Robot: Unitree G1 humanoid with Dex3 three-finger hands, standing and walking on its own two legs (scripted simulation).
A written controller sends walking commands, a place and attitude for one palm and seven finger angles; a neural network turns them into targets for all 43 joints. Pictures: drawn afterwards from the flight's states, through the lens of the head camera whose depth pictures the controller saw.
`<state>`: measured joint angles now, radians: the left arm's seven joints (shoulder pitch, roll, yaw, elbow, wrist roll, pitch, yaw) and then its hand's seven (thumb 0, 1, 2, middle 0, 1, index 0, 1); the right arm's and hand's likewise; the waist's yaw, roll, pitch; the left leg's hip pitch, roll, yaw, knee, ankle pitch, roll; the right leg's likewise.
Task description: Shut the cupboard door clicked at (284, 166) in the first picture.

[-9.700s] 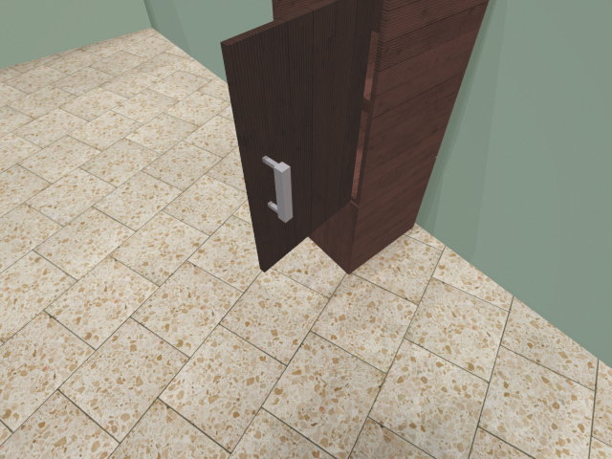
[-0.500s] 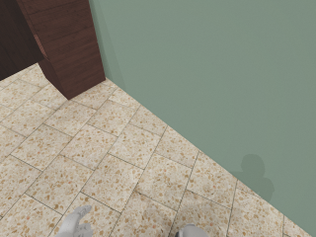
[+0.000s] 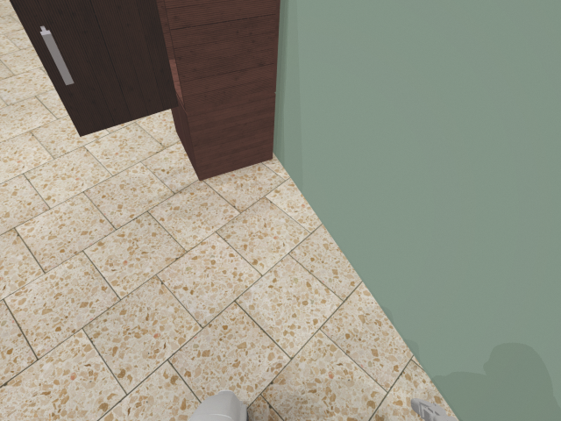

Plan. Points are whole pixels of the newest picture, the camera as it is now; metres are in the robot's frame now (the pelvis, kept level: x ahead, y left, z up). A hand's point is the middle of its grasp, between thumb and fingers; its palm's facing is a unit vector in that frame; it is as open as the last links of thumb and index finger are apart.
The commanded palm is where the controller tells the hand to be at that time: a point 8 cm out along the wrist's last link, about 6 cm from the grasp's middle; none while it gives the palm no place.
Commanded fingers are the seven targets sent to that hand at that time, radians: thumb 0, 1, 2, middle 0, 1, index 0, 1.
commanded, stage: walk to a spot facing it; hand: left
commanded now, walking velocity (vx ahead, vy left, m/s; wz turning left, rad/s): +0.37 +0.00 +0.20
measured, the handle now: (56, 55) +0.95 +0.75 -0.05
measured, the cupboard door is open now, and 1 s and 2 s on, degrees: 98 98 98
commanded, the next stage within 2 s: turn to face it in 0.86 s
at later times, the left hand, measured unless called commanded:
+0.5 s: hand (197, 291) +0.35 +0.20 -0.15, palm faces -0.02 -0.98 -0.19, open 7.3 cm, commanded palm none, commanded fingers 0.00 0.90 0.90 -0.20 -0.30 -0.20 -0.30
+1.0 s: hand (214, 291) +0.36 +0.17 -0.18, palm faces +0.27 -0.94 -0.18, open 7.2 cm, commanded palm none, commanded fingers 0.00 0.90 0.90 -0.20 -0.30 -0.20 -0.30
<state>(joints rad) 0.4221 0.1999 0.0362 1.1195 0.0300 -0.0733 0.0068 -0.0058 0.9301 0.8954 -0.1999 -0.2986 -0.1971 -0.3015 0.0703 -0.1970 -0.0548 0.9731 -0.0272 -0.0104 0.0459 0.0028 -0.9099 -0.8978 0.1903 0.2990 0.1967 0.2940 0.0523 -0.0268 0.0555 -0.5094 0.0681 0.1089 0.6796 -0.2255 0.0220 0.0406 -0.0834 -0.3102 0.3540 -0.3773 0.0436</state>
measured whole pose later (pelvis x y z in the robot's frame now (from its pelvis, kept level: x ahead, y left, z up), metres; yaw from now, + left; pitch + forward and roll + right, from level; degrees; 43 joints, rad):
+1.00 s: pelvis +0.43 +0.00 +0.00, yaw +13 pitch +0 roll -1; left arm 0.35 0.19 0.04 1.09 0.03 -0.07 0.01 -0.01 0.93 0.90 -0.20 -0.30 -0.20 -0.30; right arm 0.10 -0.20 -0.06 0.99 -0.03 0.01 0.04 0.00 -0.91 -0.90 0.19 0.30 0.20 0.29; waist 0.02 -0.03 0.07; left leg -0.54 0.08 0.12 0.74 -0.23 0.00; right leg 0.02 -0.07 -0.32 0.39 -0.38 0.02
